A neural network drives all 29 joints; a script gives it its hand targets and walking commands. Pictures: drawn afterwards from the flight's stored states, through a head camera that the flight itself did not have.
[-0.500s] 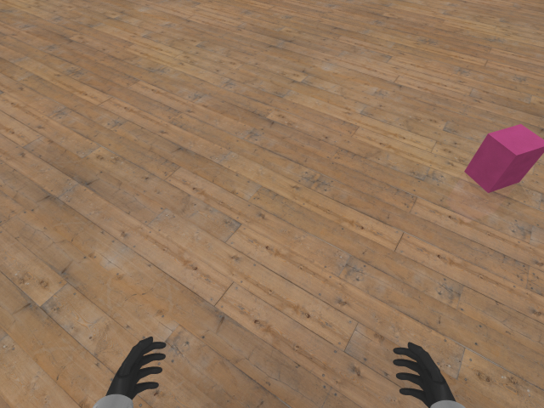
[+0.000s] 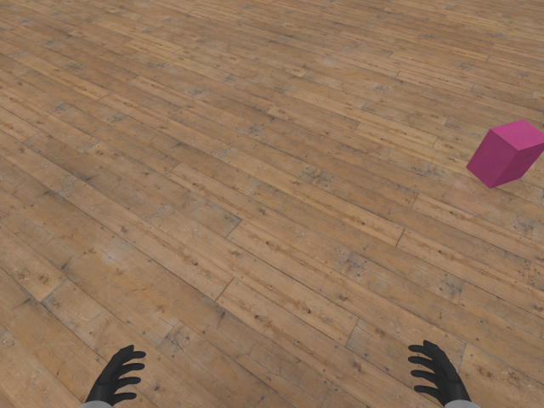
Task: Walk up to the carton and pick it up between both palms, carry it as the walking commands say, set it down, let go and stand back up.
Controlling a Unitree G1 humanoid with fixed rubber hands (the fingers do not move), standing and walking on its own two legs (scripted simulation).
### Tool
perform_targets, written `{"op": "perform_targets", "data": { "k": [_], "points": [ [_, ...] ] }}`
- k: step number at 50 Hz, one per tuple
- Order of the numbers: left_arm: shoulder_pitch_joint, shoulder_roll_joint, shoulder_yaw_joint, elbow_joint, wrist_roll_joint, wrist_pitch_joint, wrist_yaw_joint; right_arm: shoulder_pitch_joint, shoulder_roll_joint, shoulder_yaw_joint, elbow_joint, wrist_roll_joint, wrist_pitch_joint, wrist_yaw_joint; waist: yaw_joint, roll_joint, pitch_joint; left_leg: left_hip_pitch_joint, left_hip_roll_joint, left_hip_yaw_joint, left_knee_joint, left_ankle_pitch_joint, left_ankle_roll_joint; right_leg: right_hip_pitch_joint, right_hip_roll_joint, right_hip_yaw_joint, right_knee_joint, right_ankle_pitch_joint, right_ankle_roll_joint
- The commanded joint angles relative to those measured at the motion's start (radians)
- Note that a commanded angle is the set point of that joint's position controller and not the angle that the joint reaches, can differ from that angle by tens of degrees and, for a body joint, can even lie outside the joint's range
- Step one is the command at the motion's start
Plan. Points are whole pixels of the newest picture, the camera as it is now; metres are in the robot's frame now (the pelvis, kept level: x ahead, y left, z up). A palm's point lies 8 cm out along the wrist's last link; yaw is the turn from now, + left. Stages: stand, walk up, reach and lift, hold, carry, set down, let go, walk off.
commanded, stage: stand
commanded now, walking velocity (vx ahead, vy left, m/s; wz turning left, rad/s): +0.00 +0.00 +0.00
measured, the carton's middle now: (506, 154) +1.32 -1.15 -0.63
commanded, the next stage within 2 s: walk up in 1.64 s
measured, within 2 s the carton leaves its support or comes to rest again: neither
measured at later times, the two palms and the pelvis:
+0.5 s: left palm (97, 407) +0.14 +0.26 -0.09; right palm (459, 402) +0.15 -0.26 -0.07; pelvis -0.01 +0.00 +0.00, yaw +0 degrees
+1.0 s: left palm out of the picture +0.13 +0.27 -0.09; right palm (462, 404) +0.14 -0.26 -0.07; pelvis -0.01 +0.00 +0.00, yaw +0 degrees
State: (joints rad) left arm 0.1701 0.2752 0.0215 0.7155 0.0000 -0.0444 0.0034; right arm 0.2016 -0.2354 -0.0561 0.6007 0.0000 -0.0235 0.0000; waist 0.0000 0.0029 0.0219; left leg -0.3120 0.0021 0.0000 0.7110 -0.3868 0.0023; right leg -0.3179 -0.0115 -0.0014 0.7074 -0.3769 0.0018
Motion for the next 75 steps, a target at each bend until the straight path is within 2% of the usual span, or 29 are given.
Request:
{"op": "perform_targets", "data": {
  "k": [1,4,6,7,13,14,16,21,22,24,27,32,33,36,38,40,42,44,47,48,51,54,63,64,66,68,70,71,75],
  "points": [
    [-0.052,0.225,0.066,-0.068,0.042,-0.024,0.018,-0.049,-0.24,-0.058,-0.007,-0.03,-0.032,-0.013,0.003,-0.015,-0.005,-0.015,0.075,-0.084,-0.117,0.239,0.072,-0.001,-0.079,0.087,-0.123,0.248,-0.077],
    [-0.04,0.221,0.073,-0.069,0.038,-0.025,0.009,-0.044,-0.248,-0.058,-0.016,-0.024,-0.04,-0.011,0.015,0.008,-0.094,0.007,0.083,-0.112,-0.113,0.237,0.077,0.047,-0.071,0.075,-0.1,0.229,-0.067],
    [-0.06,0.245,0.08,-0.055,0.036,-0.033,0.008,-0.042,-0.252,-0.066,-0.024,-0.028,-0.038,-0.013,-0.009,-0.035,-0.132,0.028,0.093,-0.116,-0.116,0.223,0.087,0.062,-0.093,0.102,-0.112,0.276,-0.08],
    [-0.062,0.231,0.073,-0.046,0.034,-0.032,0.007,-0.055,-0.25,-0.055,-0.026,-0.029,-0.036,-0.011,0.015,-0.059,-0.081,0.004,0.088,-0.105,-0.117,0.241,0.09,0.056,-0.084,0.087,-0.109,0.284,-0.071],
    [-0.057,0.223,0.062,-0.04,0.037,-0.034,0.012,-0.045,-0.238,-0.057,-0.012,-0.019,-0.04,-0.013,-0.005,-0.003,-0.084,0.025,0.082,-0.1,-0.094,0.3,0.076,0.061,-0.099,0.099,-0.124,0.322,-0.079],
    [-0.067,0.233,0.072,-0.047,0.045,-0.032,0.011,-0.033,-0.219,-0.051,-0.015,-0.018,-0.04,-0.013,-0.006,-0.094,-0.09,0.053,0.08,-0.084,-0.1,0.294,0.076,0.05,-0.087,0.089,-0.127,0.333,-0.074],
    [-0.066,0.238,0.072,-0.033,0.041,-0.031,0.01,-0.063,-0.257,-0.065,-0.016,-0.032,-0.042,-0.019,-0.006,-0.013,-0.083,0.036,0.07,-0.092,-0.113,0.22,0.081,0.035,-0.083,0.096,-0.126,0.242,-0.077],
    [-0.067,0.268,0.082,-0.036,0.042,-0.036,0.001,-0.042,-0.264,-0.071,0.004,-0.023,-0.034,-0.016,0.013,-0.092,-0.07,0.017,0.068,-0.088,-0.107,0.214,0.072,0.034,-0.083,0.098,-0.13,0.21,-0.078],
    [-0.052,0.251,0.079,-0.039,0.036,-0.034,0.003,-0.059,-0.265,-0.069,-0.002,-0.026,-0.037,-0.007,0.016,-0.01,-0.039,0.002,0.082,-0.109,-0.13,0.236,0.079,0.02,-0.082,0.091,-0.116,0.243,-0.075],
    [-0.055,0.236,0.071,-0.03,0.038,-0.026,0.003,-0.07,-0.266,-0.063,0.001,-0.027,-0.031,-0.008,0.013,-0.006,-0.039,-0.013,0.078,-0.116,-0.142,0.149,0.084,0.035,-0.08,0.093,-0.137,0.188,-0.069],
    [-0.103,0.223,0.066,-0.024,0.036,-0.026,0.011,-0.074,-0.261,-0.058,-0.013,-0.032,-0.037,-0.012,-0.015,-0.027,-0.074,0.004,0.084,-0.106,-0.142,0.113,0.08,0.031,-0.084,0.113,-0.163,0.153,-0.072],
    [-0.057,0.269,0.068,-0.009,0.04,-0.029,0.007,-0.044,-0.263,-0.066,0.006,-0.031,-0.032,-0.01,-0.003,-0.067,-0.069,0.027,0.073,-0.097,-0.125,0.198,0.081,0.036,-0.093,0.112,-0.159,0.211,-0.083],
    [-0.095,0.23,0.067,-0.024,0.036,-0.03,0.006,-0.037,-0.282,-0.06,0.013,-0.031,-0.038,-0.01,0.0,-0.016,-0.037,0.018,0.072,-0.085,-0.128,0.216,0.077,0.027,-0.084,0.096,-0.153,0.221,-0.074],
    [-0.134,0.251,0.065,-0.015,0.04,-0.024,0.01,-0.075,-0.248,-0.054,0.011,-0.031,-0.031,-0.009,-0.002,-0.084,-0.052,0.0,0.077,-0.092,-0.132,0.198,0.073,0.041,-0.081,0.068,-0.146,0.205,-0.062],
    [-0.068,0.254,0.079,0.011,0.025,-0.025,0.006,-0.041,-0.278,-0.064,0.017,-0.016,-0.044,-0.014,0.004,-0.012,-0.079,0.039,0.094,-0.103,-0.145,0.243,0.083,0.046,-0.085,0.096,-0.14,0.253,-0.067],
    [-0.093,0.273,0.086,0.001,0.041,-0.018,0.008,-0.065,-0.249,-0.06,-0.003,-0.019,-0.045,-0.012,-0.007,-0.039,-0.052,0.022,0.086,-0.109,-0.137,0.216,0.078,0.041,-0.075,0.102,-0.166,0.219,-0.066],
    [-0.086,0.279,0.081,0.008,0.032,-0.02,0.006,-0.042,-0.251,-0.047,0.016,-0.013,-0.039,-0.013,0.0,0.012,-0.017,-0.019,0.085,-0.108,-0.172,0.158,0.082,0.032,-0.082,0.111,-0.152,0.197,-0.077],
    [-0.101,0.272,0.074,0.009,0.047,-0.03,0.001,-0.044,-0.298,-0.063,0.014,-0.031,-0.041,-0.009,-0.001,-0.072,-0.046,0.013,0.086,-0.11,-0.176,0.12,0.078,0.022,-0.078,0.098,-0.155,0.148,-0.076],
    [-0.091,0.273,0.085,0.012,0.035,-0.023,0.004,-0.069,-0.302,-0.064,0.009,-0.034,-0.049,-0.01,0.013,0.003,-0.051,0.005,0.091,-0.117,-0.169,0.203,0.083,0.033,-0.078,0.094,-0.142,0.194,-0.074],
    [-0.086,0.257,0.073,0.019,0.043,-0.028,0.002,-0.066,-0.285,-0.063,0.01,-0.034,-0.042,-0.011,-0.001,-0.048,-0.03,0.0,0.091,-0.109,-0.155,0.231,0.08,0.036,-0.099,0.126,-0.182,0.246,-0.082],
    [-0.048,0.262,0.068,0.039,0.027,-0.026,0.003,-0.029,-0.275,-0.061,0.032,-0.022,-0.037,-0.015,0.002,-0.034,-0.089,0.048,0.077,-0.098,-0.115,0.277,0.072,0.064,-0.101,0.112,-0.166,0.286,-0.088],
    [-0.111,0.233,0.059,0.024,0.034,-0.018,0.007,-0.05,-0.292,-0.055,0.009,-0.025,-0.037,-0.017,0.002,-0.067,-0.022,0.002,0.098,-0.132,-0.149,0.185,0.093,0.019,-0.096,0.122,-0.175,0.193,-0.075],
    [-0.091,0.289,0.072,0.052,0.033,-0.022,0.006,-0.056,-0.281,-0.057,0.033,-0.016,-0.042,-0.014,-0.009,0.021,-0.032,0.026,0.087,-0.114,-0.179,0.176,0.079,0.013,-0.078,0.113,-0.166,0.165,-0.073],
    [-0.108,0.264,0.061,0.057,0.035,-0.023,-0.001,-0.089,-0.269,-0.055,0.023,-0.024,-0.04,-0.015,0.008,-0.043,-0.021,0.012,0.075,-0.101,-0.163,0.17,0.072,0.022,-0.083,0.094,-0.184,0.148,-0.064],
    [-0.068,0.254,0.062,0.069,0.027,-0.026,-0.003,-0.038,-0.278,-0.055,0.031,-0.019,-0.037,-0.007,0.015,-0.033,-0.081,-0.001,0.08,-0.111,-0.151,0.168,0.078,0.073,-0.103,0.116,-0.178,0.16,-0.075],
    [-0.114,0.279,0.066,0.051,0.031,-0.024,0.0,-0.061,-0.272,-0.051,0.035,-0.021,-0.032,-0.012,-0.009,-0.082,0.002,0.035,0.067,-0.076,-0.153,0.174,0.065,-0.026,-0.122,0.164,-0.237,0.147,-0.087],
    [-0.086,0.274,0.061,0.061,0.034,-0.02,0.004,-0.036,-0.303,-0.059,0.049,-0.033,-0.036,-0.011,0.011,-0.016,-0.009,0.038,0.087,-0.11,-0.186,0.186,0.068,0.014,-0.086,0.102,-0.207,0.208,-0.062],
    [-0.099,0.283,0.071,0.069,0.033,-0.014,0.004,-0.036,-0.281,-0.057,0.03,-0.025,-0.042,-0.011,-0.009,-0.072,-0.088,0.043,0.094,-0.118,-0.17,0.165,0.072,0.069,-0.086,0.113,-0.179,0.19,-0.063],
    [-0.093,0.269,0.064,0.073,0.025,-0.02,0.004,-0.028,-0.293,-0.047,0.05,-0.028,-0.039,-0.013,0.009,-0.018,-0.03,0.027,0.089,-0.124,-0.178,0.194,0.09,0.03,-0.087,0.113,-0.171,0.187,-0.068]
  ]
}}
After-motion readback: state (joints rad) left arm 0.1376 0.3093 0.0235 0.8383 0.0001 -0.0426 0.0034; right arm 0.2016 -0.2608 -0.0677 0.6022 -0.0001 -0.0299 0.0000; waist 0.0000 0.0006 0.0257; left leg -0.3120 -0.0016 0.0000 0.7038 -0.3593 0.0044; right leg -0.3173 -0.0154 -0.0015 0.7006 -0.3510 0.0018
